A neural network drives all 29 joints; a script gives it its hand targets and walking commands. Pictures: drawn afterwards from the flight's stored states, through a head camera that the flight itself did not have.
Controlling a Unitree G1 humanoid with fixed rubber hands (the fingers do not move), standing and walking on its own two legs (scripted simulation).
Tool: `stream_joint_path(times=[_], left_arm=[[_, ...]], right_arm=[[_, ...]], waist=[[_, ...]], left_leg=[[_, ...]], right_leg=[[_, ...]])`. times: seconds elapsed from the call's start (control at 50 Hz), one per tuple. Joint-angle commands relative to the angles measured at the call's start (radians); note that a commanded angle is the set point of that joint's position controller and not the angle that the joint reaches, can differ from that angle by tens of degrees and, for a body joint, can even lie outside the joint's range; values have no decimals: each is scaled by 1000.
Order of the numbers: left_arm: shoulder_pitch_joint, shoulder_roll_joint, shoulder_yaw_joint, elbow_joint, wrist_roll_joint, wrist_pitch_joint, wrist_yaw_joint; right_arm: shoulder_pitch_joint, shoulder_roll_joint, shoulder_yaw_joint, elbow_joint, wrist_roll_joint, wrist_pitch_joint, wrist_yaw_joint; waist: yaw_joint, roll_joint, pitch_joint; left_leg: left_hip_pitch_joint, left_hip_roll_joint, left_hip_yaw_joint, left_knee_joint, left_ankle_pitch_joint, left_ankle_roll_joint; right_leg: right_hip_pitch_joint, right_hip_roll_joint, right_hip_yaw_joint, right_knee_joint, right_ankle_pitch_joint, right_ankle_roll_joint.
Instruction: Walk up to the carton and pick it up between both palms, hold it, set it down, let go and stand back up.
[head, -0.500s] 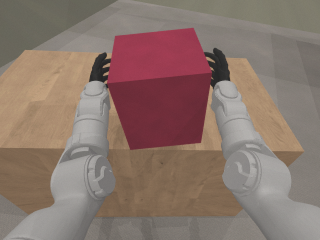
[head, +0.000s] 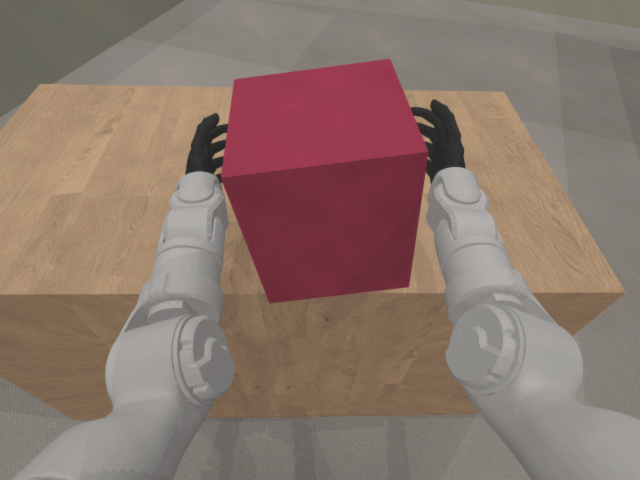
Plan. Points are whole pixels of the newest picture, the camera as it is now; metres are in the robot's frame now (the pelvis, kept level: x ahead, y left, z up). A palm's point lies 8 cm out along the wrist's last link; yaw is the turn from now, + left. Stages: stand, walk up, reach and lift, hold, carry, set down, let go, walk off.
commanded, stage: set down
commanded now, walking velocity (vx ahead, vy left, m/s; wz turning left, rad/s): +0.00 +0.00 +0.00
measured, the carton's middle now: (326, 188) +0.48 +0.03 +0.09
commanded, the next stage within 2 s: none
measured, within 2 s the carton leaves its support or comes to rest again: rests again in 1.30 s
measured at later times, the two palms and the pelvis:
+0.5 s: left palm (208, 186) +0.44 +0.18 +0.12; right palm (444, 175) +0.45 -0.11 +0.15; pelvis -0.01 +0.00 +0.00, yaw +0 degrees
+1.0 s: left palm (210, 186) +0.44 +0.18 +0.12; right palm (444, 182) +0.45 -0.12 +0.14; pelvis +0.00 +0.00 +0.00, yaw +0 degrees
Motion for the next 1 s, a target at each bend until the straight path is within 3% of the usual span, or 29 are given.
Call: stream_joint_path(times=[0.0, 0.06, 0.14, 0.22, 0.3, 0.36, 0.46, 0.5, 0.58, 0.66, 0.72, 0.76, 0.82, 0.9, 0.98], left_arm=[[-680, -376, -147, -5, -19, -53, -106], [-687, -388, -144, 5, -30, -66, -107], [-735, -403, -169, -21, -41, -90, -101], [-737, -393, -151, -1, -24, -81, -99], [-748, -381, -135, -15, -17, -89, -95], [-724, -361, -108, 22, 2, -93, -99], [-708, -336, -68, 31, 25, -113, -107], [-711, -343, -72, 34, 28, -114, -104], [-711, -374, -103, 13, 26, -121, -90], [-710, -394, -112, 6, 16, -113, -86], [-687, -377, -89, 27, 32, -103, -91], [-704, -376, -68, 20, 44, -103, -92], [-670, -358, -43, 29, 65, -102, -95], [-651, -362, -48, 51, 61, -116, -100], [-604, -359, -11, 89, 97, -122, -109]], right_arm=[[-607, 493, 243, 4, -15, -18, 144], [-609, 498, 229, -12, -30, -17, 142], [-593, 496, 192, 6, -63, -18, 147], [-571, 472, 149, 48, -79, -6, 157], [-579, 476, 135, 47, -86, -8, 161], [-590, 474, 137, 28, -95, -10, 164], [-594, 496, 155, -30, -102, -6, 164], [-577, 488, 150, -6, -101, -2, 169], [-550, 480, 113, 21, -125, -13, 174], [-539, 450, 69, 43, -156, -11, 177], [-527, 439, 55, 48, -170, -3, 173], [-540, 451, 40, 42, -177, -4, 177], [-529, 453, 53, 17, -167, 0, 180], [-540, 447, 63, -15, -164, -14, 178], [-530, 468, 73, -45, -185, -12, 180]], waist=[[29, 35, -597], [23, 26, -607], [-10, 69, -663], [-15, 79, -631], [-7, 74, -645], [25, 60, -633], [46, 40, -626], [38, 65, -629], [22, 94, -664], [-4, 91, -636], [-2, 61, -589], [7, 71, -590], [25, 60, -585], [25, 74, -608], [48, 42, -565]], left_leg=[[167, 2, 48, 36, 485, -1], [193, 8, 40, 34, 478, 1], [310, 16, 34, 72, 587, -18], [414, 32, 31, 87, 622, -26], [382, 30, 31, 83, 607, -24], [329, 22, 42, 65, 574, -12], [163, -3, 69, 22, 449, 10], [211, 5, 65, 32, 495, 2], [408, 31, 51, 90, 659, -19], [486, 46, 40, 110, 700, -33], [419, 35, 40, 99, 657, -22], [428, 35, 43, 88, 630, -15], [348, 20, 59, 70, 587, -9], [343, 15, 58, 74, 585, -3], [265, 8, 71, 41, 532, 8]], right_leg=[[269, -54, -42, 77, 633, 98], [230, -54, -51, 82, 607, 107], [112, -46, -65, 58, 552, 94], [-23, -34, -85, 14, 410, 83], [3, -34, -79, 18, 401, 77], [65, -42, -73, 27, 431, 88], [218, -60, -51, 67, 519, 108], [176, -60, -55, 66, 507, 104], [-47, -36, -85, 16, 355, 88], [-158, -22, -100, -29, 232, 70], [-93, -25, -97, -13, 291, 76], [-114, -34, -91, -22, 266, 82], [-5, -39, -76, -4, 328, 87], [-10, -45, -76, 5, 357, 94], [85, -49, -71, 28, 409, 103]])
